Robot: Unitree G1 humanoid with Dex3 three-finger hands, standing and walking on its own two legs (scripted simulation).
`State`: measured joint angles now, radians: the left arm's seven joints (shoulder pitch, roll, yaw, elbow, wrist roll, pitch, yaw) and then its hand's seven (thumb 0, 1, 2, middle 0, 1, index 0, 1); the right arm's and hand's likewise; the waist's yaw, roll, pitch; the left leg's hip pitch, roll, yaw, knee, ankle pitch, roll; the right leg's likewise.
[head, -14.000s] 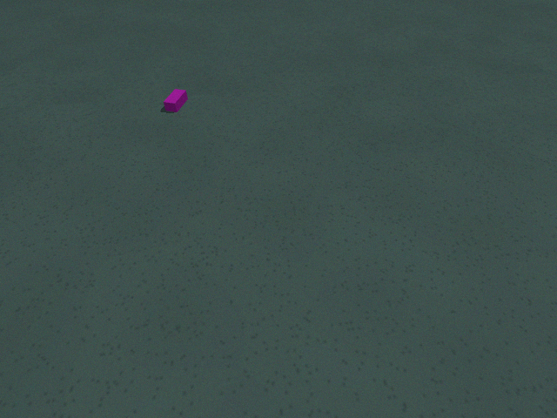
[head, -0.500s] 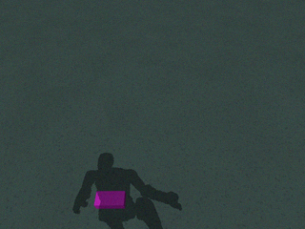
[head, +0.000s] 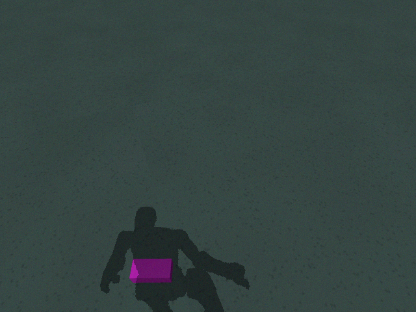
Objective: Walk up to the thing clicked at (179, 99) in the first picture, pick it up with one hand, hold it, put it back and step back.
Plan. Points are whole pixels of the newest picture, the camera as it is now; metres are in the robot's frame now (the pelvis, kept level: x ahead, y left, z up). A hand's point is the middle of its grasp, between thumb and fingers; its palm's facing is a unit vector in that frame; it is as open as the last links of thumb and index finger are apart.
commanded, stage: stand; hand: left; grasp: from above
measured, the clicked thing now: (152, 270) +0.44 +0.27 -0.75
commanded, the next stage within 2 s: rise first in 0.80 s
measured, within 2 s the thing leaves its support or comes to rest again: neither
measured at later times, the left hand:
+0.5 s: hand out of the picture +0.08 +0.25 -0.16, palm faces -0.04 -0.94 -0.35, open 7.4 cm
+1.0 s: hand out of the picture +0.12 +0.25 -0.16, palm faces +0.04 -0.94 -0.34, open 7.6 cm
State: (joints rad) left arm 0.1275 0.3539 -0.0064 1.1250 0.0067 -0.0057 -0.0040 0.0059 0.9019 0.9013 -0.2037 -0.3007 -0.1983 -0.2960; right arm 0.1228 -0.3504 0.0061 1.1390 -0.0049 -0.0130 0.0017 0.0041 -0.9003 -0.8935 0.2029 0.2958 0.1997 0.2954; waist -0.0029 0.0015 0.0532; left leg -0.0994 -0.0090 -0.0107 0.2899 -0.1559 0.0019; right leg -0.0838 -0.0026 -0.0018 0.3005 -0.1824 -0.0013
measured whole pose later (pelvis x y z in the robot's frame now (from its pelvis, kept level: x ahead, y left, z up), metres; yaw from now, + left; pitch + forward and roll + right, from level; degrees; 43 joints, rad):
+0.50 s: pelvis +0.01 +0.00 +0.00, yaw +0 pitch -1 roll +0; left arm 0.12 0.35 -0.01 1.12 0.01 -0.01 0.00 0.01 0.90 0.90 -0.20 -0.30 -0.20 -0.30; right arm 0.11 -0.35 0.01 1.13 0.00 -0.01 0.00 0.00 -0.90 -0.89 0.20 0.30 0.20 0.30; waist 0.00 0.00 0.05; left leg -0.09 -0.01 -0.01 0.29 -0.17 0.00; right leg -0.08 0.00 0.00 0.30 -0.20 0.00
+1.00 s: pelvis +0.01 +0.00 +0.00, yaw +1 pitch +1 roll +0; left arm 0.06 0.32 0.04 1.07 -0.01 -0.03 0.02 0.01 0.84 0.91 -0.20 -0.37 -0.19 -0.37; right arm 0.16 -0.34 0.01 0.97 0.04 -0.03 -0.03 0.01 -0.91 -0.90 0.20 0.30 0.20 0.30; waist -0.01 0.01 0.05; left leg -0.20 -0.01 -0.02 0.39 -0.20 0.00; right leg -0.17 0.00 -0.02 0.38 -0.23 0.00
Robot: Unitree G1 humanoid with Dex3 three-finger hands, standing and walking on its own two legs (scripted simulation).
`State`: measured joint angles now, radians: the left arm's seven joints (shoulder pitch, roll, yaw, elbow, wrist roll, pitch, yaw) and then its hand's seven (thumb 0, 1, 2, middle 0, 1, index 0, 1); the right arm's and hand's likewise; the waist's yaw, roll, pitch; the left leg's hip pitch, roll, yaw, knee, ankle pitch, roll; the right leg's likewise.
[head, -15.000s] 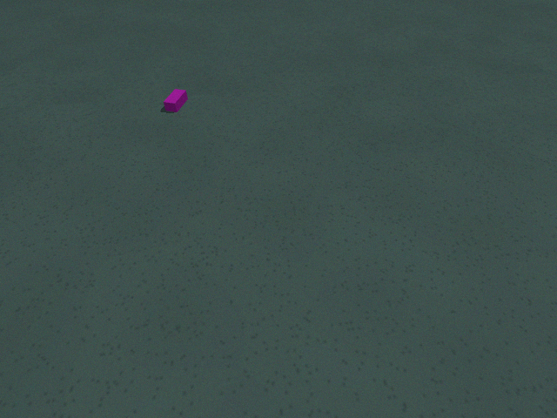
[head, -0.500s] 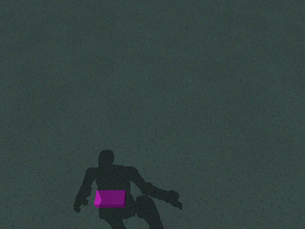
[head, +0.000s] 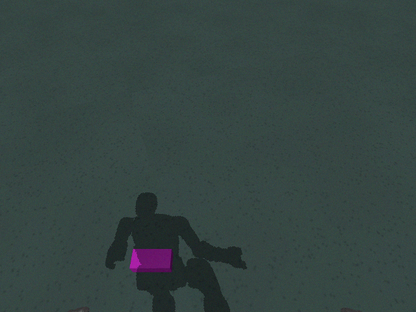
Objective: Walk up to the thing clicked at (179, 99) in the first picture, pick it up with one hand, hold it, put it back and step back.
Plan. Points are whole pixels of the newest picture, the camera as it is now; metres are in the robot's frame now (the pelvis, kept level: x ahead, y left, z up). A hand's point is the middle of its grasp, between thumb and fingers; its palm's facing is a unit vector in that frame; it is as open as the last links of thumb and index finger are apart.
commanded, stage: rise first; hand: left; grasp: from above
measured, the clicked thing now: (152, 260) +0.44 +0.27 -0.75
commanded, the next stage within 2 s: none
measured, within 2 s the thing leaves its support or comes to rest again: neither
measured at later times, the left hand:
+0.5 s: hand out of the picture +0.13 +0.26 -0.21, palm faces -0.14 -0.89 -0.43, open 13.8 cm
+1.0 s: hand out of the picture +0.18 +0.29 -0.34, palm faces -0.40 -0.66 -0.63, open 14.2 cm
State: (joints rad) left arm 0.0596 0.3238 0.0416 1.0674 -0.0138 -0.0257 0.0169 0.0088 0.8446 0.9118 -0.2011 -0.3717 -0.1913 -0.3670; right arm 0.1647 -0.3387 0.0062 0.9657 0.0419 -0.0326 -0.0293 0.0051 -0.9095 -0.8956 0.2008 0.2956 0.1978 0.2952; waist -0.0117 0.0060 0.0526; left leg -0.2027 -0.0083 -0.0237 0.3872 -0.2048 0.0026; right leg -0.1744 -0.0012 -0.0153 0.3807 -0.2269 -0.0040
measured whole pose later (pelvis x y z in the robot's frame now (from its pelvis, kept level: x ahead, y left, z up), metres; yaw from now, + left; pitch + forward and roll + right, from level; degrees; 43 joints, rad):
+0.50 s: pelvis -0.01 +0.01 -0.07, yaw -1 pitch +15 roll -1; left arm 0.17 0.31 0.13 0.61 0.21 0.15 0.01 0.00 -0.47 1.00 -0.07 -1.05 -0.07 -1.05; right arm 0.21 -0.24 -0.03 0.59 0.02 -0.09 -0.02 0.01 -0.90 -0.89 0.20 0.30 0.20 0.30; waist -0.02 0.00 -0.08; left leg -0.80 -0.01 -0.01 1.02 -0.48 0.02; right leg -0.77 0.00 -0.01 0.99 -0.48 0.01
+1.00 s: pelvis -0.04 +0.01 -0.20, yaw -1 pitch +29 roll -2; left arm 0.01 0.44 0.13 0.60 0.50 0.00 0.02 0.00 -0.59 0.98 -0.13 -1.04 -0.12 -1.04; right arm 0.11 -0.29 -0.04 0.57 0.01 -0.18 0.01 0.01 -0.95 -0.91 0.20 0.30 0.20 0.30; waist -0.03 0.00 -0.18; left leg -1.45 -0.01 -0.03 1.59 -0.65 0.02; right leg -1.41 0.00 -0.02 1.57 -0.68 0.01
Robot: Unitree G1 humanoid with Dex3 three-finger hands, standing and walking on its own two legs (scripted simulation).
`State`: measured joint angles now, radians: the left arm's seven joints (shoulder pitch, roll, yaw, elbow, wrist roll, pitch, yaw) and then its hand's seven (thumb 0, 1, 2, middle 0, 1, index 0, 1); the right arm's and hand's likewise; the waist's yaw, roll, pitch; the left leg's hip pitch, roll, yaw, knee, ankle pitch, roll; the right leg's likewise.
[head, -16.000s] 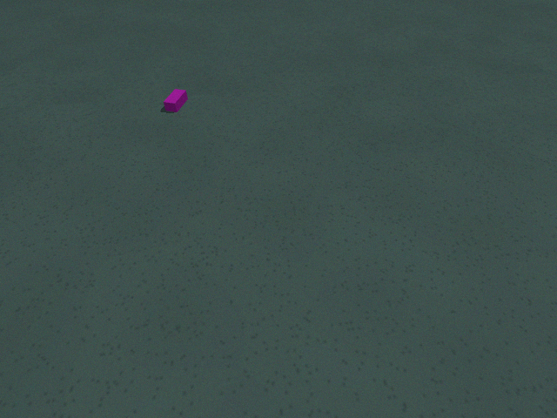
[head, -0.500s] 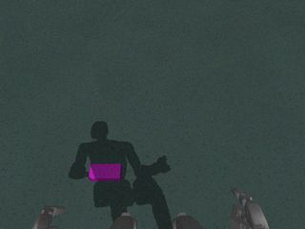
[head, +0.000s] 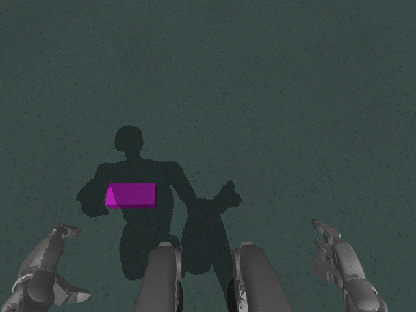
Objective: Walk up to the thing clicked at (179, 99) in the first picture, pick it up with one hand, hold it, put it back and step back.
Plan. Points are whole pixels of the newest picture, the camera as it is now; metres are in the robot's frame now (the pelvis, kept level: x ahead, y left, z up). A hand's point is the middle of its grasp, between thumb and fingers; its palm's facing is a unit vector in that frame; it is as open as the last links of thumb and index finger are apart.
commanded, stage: rise first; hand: left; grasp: from above
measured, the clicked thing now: (133, 195) +0.48 +0.27 -0.55
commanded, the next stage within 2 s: none
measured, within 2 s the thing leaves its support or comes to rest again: neither
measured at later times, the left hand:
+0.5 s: hand (98, 224) +0.33 +0.30 -0.32, palm faces -0.49 -0.20 -0.85, open 14.0 cm
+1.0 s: hand (104, 211) +0.39 +0.31 -0.39, palm faces -0.48 +0.00 -0.88, open 14.2 cm
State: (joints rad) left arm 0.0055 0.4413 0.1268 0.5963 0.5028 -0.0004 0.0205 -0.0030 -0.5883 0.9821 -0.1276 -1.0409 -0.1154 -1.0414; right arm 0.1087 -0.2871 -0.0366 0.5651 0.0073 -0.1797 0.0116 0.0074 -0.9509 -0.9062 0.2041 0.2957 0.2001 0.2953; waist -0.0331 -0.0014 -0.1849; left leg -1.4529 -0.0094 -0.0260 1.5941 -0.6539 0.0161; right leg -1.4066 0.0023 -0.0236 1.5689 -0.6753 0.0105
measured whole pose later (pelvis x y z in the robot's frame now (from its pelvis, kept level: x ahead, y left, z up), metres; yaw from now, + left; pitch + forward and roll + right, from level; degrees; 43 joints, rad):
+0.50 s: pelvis -0.07 -0.01 -0.18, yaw -4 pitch +33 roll -6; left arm -0.62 0.70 0.17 1.04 0.99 -0.34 0.12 0.00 -0.54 1.02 -0.11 -1.03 -0.10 -1.03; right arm 0.13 -0.28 -0.03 0.74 -0.04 -0.07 0.07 0.01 -0.91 -0.90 0.20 0.30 0.20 0.29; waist -0.07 0.00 -0.09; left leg -2.12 0.01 -0.08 2.18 -0.64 0.01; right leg -2.06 0.02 -0.08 2.13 -0.66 0.00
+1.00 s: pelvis -0.06 +0.00 -0.24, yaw -7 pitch +34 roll -9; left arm -0.83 0.84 0.15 1.30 1.29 -0.40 0.31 0.00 -0.51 1.01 -0.10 -0.94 -0.08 -0.95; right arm 0.08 -0.27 0.03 0.74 -0.12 0.01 0.12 0.00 -0.90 -0.89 0.20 0.30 0.20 0.29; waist -0.15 -0.03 -0.05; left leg -2.28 0.00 -0.11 2.36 -0.68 0.02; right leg -2.18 0.02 -0.11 2.28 -0.69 0.02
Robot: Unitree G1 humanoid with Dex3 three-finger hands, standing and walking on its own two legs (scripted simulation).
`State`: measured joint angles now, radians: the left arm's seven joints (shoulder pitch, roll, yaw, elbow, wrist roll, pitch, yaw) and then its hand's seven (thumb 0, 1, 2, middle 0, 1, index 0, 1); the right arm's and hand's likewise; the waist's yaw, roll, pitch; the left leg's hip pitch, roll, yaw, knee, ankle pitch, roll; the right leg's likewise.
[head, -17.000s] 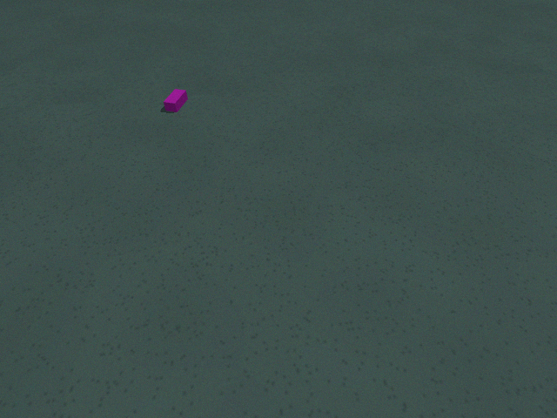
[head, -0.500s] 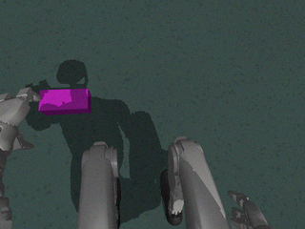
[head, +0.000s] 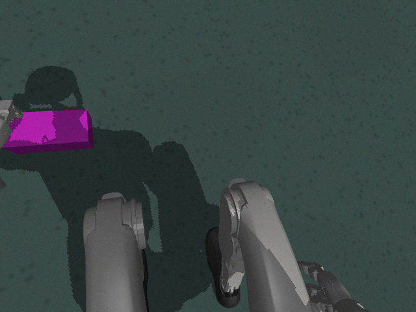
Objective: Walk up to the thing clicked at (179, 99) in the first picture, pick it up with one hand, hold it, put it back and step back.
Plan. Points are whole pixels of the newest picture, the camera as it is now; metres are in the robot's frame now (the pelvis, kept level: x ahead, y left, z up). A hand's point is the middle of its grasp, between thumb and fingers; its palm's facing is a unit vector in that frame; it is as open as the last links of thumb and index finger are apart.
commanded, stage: rise first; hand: left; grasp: from above
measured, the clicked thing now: (51, 131) +0.50 +0.33 -0.31
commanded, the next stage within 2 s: none
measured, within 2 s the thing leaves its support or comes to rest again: neither
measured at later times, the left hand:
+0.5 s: hand (8, 146) +0.43 +0.36 -0.19, palm faces -0.46 -0.07 -0.88, open 14.1 cm
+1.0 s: hand (13, 143) +0.44 +0.36 -0.20, palm faces -0.45 -0.07 -0.89, open 14.1 cm
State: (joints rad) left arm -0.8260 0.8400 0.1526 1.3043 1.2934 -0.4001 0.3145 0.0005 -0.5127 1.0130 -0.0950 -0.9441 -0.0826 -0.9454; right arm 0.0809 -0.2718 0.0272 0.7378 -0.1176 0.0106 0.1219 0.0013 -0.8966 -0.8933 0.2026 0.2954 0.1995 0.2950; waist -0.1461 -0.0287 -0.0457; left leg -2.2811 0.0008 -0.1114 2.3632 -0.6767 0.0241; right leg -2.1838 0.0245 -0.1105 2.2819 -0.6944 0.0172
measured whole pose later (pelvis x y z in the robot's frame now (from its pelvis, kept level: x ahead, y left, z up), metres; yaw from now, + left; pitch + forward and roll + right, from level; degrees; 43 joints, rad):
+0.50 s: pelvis +0.01 +0.00 -0.02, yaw -2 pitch +34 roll -10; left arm -0.87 0.88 0.18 1.37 1.31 -0.37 0.37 0.00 -0.51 0.99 -0.08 -1.01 -0.09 -1.00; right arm 0.09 -0.27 0.06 0.74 -0.15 0.01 0.14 0.00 -0.91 -0.90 0.20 0.30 0.20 0.30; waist -0.18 -0.04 -0.01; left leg -2.33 0.01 -0.13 2.43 -0.71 0.02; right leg -2.23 0.04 -0.13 2.33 -0.71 0.02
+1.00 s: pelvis +0.00 +0.00 -0.03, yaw -3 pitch +32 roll -11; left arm -0.92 0.93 0.18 1.44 1.33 -0.39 0.39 0.00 -0.53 1.01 -0.08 -1.03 -0.08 -1.02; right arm 0.09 -0.27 0.10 0.73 -0.16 0.00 0.15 0.00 -0.91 -0.90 0.20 0.30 0.20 0.30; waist -0.21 -0.06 0.01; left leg -2.35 0.01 -0.15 2.47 -0.70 0.02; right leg -2.24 0.04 -0.14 2.36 -0.70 0.02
